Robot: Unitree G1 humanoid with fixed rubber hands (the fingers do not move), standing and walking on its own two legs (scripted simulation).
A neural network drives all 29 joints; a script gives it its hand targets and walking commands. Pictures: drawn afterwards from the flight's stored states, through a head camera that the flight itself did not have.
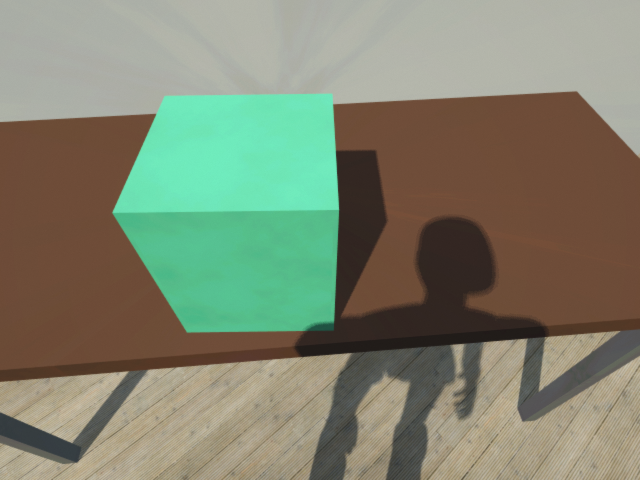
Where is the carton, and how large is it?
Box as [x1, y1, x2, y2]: [112, 94, 338, 331]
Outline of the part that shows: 332,94 164,96 112,212 186,331 333,330 338,199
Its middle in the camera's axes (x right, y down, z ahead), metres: -0.09 -0.03 +0.52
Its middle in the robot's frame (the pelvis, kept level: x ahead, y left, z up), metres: +0.42 +0.11 +0.09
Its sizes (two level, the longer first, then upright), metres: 0.210 0.200 0.250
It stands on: a table, 0.74 m high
